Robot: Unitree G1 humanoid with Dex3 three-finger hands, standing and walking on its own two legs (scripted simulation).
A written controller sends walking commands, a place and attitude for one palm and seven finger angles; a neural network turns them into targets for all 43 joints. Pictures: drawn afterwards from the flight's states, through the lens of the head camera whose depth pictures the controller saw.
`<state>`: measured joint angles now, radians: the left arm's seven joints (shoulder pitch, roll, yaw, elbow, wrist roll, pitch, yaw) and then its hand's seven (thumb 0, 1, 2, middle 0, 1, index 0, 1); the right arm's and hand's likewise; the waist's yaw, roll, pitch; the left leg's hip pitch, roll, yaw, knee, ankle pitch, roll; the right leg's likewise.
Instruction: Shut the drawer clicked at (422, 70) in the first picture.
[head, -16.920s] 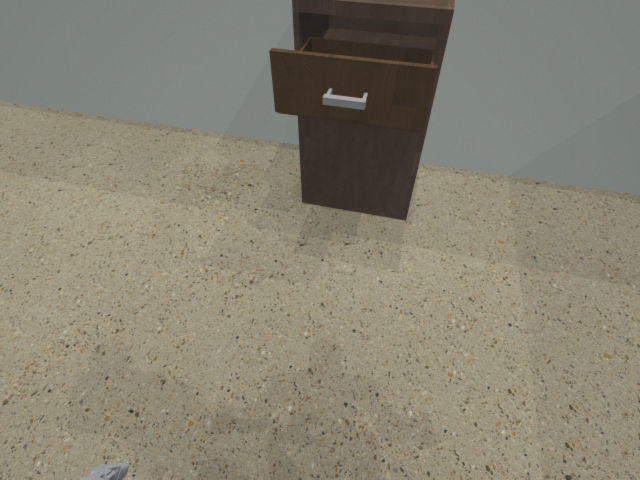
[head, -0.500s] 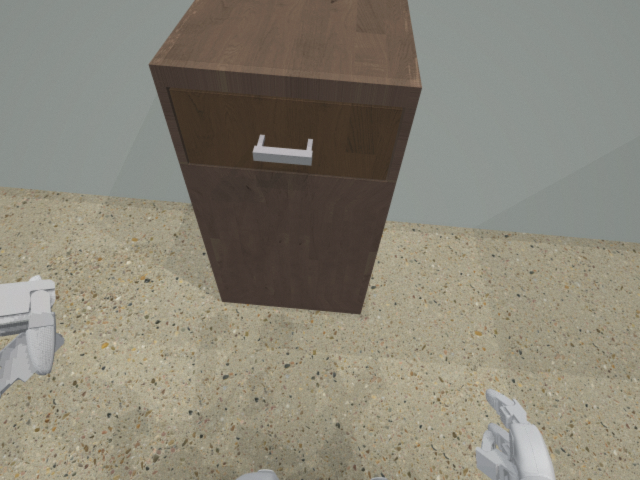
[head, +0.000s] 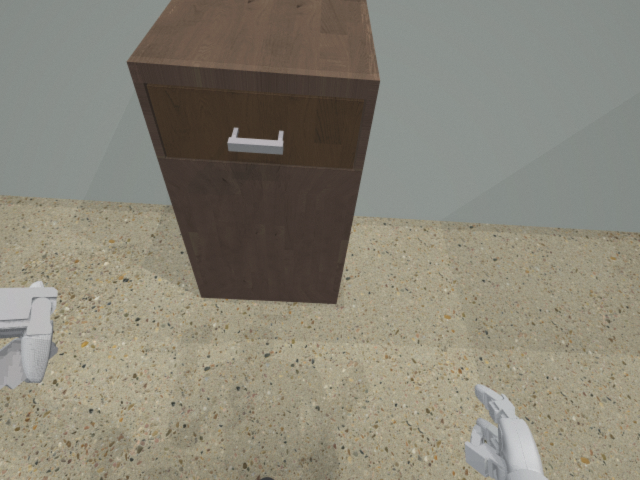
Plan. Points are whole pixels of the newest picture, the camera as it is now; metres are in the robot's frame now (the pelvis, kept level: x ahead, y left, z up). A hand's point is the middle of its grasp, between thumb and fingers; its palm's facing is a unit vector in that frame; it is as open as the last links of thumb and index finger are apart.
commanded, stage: step back with the hand held close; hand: left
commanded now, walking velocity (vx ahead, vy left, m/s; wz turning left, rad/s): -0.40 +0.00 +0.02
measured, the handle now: (257, 139) +0.77 +0.15 -0.04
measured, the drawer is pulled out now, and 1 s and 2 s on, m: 0.00 0.00 0.00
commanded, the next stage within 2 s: stop stepping back and stand still in 0.08 s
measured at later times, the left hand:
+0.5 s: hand out of the picture +0.07 +0.29 +0.17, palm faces +0.46 -0.79 -0.40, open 3.3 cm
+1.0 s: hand out of the picture +0.07 +0.26 +0.17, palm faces +0.38 -0.81 -0.45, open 3.3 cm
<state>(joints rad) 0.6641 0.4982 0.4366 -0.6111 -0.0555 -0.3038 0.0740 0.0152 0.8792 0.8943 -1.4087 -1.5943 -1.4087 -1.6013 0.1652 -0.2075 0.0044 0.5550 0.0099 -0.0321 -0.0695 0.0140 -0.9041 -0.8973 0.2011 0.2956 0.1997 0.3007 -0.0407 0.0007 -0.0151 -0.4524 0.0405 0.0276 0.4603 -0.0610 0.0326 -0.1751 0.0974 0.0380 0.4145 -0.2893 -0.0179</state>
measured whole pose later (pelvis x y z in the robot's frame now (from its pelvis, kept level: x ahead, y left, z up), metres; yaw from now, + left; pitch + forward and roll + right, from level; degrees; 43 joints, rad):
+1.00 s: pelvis -0.12 +0.02 +0.00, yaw +0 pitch -1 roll +0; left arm 0.59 0.37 0.38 -0.52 -0.02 -0.23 0.14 0.02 0.88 0.90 -1.41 -1.60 -1.41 -1.60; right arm 0.26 -0.21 0.01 0.64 -0.01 -0.14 -0.08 0.02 -0.91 -0.90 0.20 0.30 0.20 0.30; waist -0.02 -0.01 -0.01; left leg -0.29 0.00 0.04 0.51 -0.21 0.02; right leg -0.18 0.03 -0.03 0.49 -0.30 -0.03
